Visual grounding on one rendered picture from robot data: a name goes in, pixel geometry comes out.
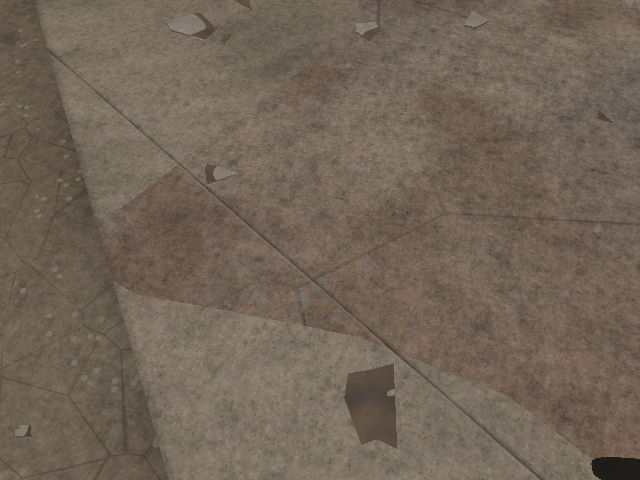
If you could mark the right robot hand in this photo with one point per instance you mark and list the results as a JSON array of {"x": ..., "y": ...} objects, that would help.
[{"x": 616, "y": 468}]

